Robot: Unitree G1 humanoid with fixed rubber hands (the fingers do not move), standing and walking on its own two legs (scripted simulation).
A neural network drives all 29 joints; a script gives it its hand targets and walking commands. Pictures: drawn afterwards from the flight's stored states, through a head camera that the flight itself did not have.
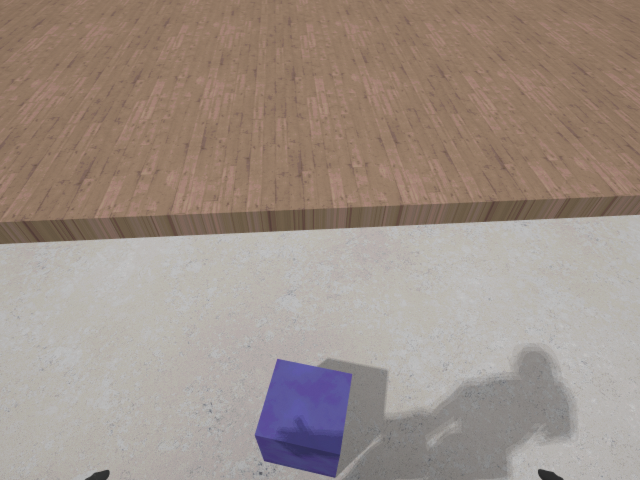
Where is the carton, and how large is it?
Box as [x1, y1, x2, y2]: [255, 359, 351, 477]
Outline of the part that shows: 277,359 255,432 255,437 263,459 266,461 334,477 340,451 351,374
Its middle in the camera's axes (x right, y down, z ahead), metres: -0.04 +0.50 +1.07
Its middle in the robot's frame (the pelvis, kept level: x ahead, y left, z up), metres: +0.41 +0.04 -0.66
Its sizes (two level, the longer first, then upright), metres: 0.210 0.200 0.250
